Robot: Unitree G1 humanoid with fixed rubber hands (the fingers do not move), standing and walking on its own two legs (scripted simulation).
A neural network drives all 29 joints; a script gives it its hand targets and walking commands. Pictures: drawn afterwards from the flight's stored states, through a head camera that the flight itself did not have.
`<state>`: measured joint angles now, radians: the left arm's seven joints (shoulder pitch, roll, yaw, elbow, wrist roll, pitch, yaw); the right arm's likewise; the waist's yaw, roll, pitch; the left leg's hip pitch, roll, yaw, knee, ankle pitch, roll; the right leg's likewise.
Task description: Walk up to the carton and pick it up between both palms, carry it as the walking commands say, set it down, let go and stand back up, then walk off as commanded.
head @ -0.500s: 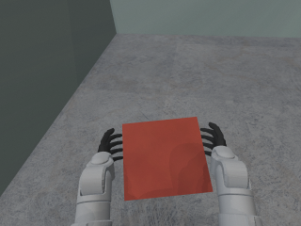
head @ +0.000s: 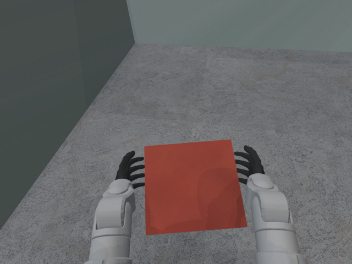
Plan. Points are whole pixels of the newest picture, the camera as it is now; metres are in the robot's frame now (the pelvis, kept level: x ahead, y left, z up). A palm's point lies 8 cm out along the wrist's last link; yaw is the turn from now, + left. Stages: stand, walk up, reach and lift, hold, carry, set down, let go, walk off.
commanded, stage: carry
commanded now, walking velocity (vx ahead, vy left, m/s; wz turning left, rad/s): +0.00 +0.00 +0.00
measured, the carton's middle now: (190, 189) +0.33 +0.00 -0.05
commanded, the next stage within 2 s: none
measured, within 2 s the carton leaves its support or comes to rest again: neither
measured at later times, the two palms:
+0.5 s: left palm (122, 156) +0.36 +0.16 +0.06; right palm (244, 150) +0.37 -0.13 +0.06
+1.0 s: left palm (131, 152) +0.38 +0.14 +0.05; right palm (249, 150) +0.39 -0.15 +0.04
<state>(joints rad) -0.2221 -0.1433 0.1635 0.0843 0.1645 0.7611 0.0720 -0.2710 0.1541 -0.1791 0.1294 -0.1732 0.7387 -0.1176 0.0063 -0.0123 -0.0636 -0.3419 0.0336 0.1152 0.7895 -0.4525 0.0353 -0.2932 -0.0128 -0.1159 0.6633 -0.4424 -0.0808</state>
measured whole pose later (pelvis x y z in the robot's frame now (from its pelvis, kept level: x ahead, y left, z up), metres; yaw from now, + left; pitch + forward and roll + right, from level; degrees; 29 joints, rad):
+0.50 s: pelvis +0.07 +0.02 +0.01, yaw -1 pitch +6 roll +1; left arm -0.22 -0.14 0.16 0.08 0.16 0.77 0.07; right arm -0.27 0.15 -0.18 0.13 -0.17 0.74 -0.12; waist 0.01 -0.01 -0.11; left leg -0.34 0.03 0.11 0.63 -0.27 0.03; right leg -0.21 0.00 -0.12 0.61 -0.36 -0.01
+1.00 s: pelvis +0.08 +0.00 +0.01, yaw -1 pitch +4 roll +2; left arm -0.22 -0.14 0.16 0.09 0.16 0.75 0.07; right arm -0.26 0.15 -0.18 0.14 -0.17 0.74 -0.11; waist 0.01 -0.01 -0.07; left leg -0.37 0.03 0.11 0.71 -0.40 0.02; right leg -0.28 -0.01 -0.12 0.61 -0.41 -0.07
